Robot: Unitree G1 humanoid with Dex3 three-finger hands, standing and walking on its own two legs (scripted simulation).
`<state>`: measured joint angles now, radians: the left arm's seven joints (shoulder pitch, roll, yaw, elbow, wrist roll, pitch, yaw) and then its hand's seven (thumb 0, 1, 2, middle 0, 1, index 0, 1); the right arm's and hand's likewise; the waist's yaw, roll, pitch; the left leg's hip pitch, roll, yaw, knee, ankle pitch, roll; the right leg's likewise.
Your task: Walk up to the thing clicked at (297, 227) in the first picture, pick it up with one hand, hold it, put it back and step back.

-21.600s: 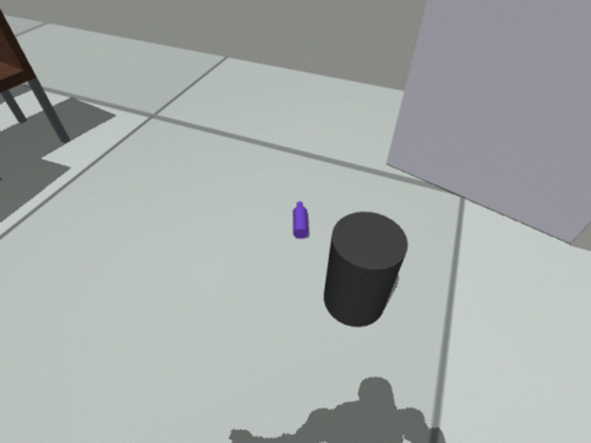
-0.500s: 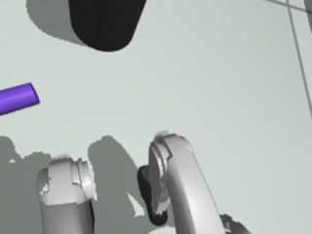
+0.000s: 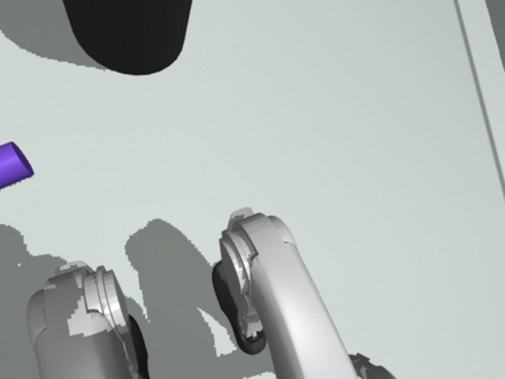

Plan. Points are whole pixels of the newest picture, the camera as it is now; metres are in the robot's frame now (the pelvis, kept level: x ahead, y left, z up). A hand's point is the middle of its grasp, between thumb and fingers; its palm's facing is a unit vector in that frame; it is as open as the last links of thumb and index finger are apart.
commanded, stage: approach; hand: left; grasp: from above
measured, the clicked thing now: out of the picture +0.49 +0.33 -0.30
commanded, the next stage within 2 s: close in in 0.08 s
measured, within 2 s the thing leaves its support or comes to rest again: neither
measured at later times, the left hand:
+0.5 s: hand out of the picture +0.49 +0.30 -0.19, palm faces -0.45 -0.13 -0.88, open 13.9 cm
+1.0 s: hand out of the picture +0.50 +0.29 -0.24, palm faces -0.43 -0.15 -0.89, open 14.1 cm
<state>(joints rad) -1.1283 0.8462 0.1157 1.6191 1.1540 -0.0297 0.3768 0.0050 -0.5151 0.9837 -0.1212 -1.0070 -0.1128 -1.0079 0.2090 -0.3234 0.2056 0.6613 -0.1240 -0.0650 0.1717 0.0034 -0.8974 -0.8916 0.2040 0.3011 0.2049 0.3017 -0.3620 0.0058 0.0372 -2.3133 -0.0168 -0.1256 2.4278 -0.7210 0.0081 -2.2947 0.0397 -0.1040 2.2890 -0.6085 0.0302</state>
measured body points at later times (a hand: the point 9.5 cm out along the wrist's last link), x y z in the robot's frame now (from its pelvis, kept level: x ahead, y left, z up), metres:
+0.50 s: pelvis +0.00 +0.01 +0.00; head +0.26 +0.10 +0.35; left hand +0.51 +0.30 -0.14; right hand +0.04 -0.26 -0.07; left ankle +0.07 +0.12 -0.30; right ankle +0.12 -0.11 -0.30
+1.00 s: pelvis +0.00 +0.01 -0.02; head +0.29 +0.10 +0.31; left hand +0.52 +0.30 -0.19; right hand +0.01 -0.25 -0.07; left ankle +0.07 +0.12 -0.30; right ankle +0.12 -0.11 -0.30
